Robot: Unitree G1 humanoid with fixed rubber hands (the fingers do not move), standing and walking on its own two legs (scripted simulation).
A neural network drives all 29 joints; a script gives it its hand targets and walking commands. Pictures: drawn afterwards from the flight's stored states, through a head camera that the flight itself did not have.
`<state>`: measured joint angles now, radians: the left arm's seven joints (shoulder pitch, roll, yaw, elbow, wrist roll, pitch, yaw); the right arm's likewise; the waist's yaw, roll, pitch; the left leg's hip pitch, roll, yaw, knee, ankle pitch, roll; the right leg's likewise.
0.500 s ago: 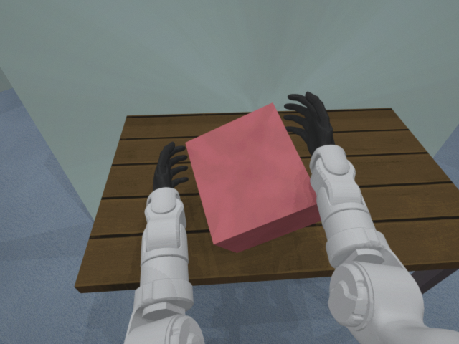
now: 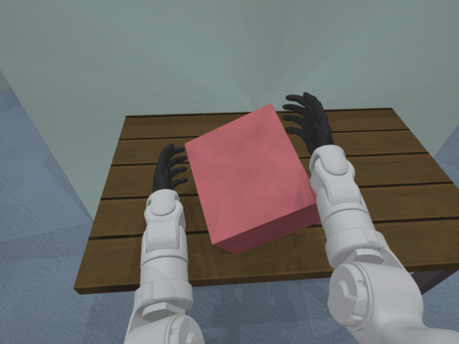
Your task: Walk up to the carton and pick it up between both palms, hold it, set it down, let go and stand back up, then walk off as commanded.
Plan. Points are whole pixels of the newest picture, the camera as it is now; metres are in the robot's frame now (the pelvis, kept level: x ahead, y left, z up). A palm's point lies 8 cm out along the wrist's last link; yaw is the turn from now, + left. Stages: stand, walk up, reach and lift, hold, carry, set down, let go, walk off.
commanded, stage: set down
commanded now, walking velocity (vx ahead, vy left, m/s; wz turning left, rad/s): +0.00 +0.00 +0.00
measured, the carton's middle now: (253, 182) +0.41 -0.02 +0.06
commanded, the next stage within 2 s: none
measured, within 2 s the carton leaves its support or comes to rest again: rests again in 0.56 s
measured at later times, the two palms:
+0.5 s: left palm (172, 204) +0.37 +0.13 +0.04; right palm (334, 170) +0.41 -0.17 +0.09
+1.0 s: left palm (149, 222) +0.33 +0.17 +0.03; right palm (357, 180) +0.38 -0.21 +0.09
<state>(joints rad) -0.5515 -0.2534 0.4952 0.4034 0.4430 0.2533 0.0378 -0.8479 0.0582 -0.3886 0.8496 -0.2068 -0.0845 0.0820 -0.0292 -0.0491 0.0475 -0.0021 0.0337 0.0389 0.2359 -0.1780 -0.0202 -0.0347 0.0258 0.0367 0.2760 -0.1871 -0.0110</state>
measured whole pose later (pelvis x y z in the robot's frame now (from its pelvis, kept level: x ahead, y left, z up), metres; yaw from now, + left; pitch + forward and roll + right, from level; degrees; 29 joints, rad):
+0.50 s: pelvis -0.02 +0.00 +0.00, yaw +0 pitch +6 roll +0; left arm -0.65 -0.14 0.38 0.78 0.30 -0.03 0.18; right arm -0.85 -0.21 -0.09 1.08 0.16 -0.12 0.02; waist 0.01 -0.05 0.01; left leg -0.25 0.05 0.04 0.32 -0.17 -0.02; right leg -0.25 0.04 0.04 0.30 -0.14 -0.01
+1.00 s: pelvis -0.04 +0.00 -0.01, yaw -1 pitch +10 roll -1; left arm -0.58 0.02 0.19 0.88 0.07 -0.11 0.21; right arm -0.85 -0.36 0.12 1.25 0.42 -0.19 0.05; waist 0.05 -0.04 -0.11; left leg -0.39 0.06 0.04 0.38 -0.16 -0.03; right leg -0.38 0.05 0.04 0.33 -0.12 -0.02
